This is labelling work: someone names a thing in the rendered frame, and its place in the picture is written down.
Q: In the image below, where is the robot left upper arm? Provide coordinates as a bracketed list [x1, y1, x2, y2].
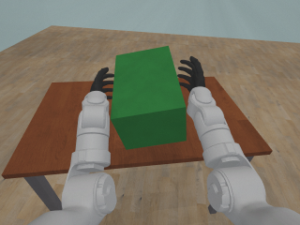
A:
[27, 172, 117, 225]

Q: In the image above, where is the robot right hand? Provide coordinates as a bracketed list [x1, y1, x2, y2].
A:
[177, 56, 205, 93]

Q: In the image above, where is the carton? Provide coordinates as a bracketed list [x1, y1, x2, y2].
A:
[111, 46, 187, 150]

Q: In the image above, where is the robot right upper arm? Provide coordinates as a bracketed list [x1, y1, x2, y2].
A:
[206, 166, 300, 225]

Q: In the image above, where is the robot left forearm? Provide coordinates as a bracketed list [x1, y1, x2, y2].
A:
[61, 91, 111, 207]

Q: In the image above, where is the robot right forearm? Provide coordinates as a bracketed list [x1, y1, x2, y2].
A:
[187, 86, 266, 196]

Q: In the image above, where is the robot left hand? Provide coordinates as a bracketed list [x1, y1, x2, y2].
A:
[90, 67, 114, 99]

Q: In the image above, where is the table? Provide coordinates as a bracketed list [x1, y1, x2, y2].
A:
[1, 76, 273, 215]

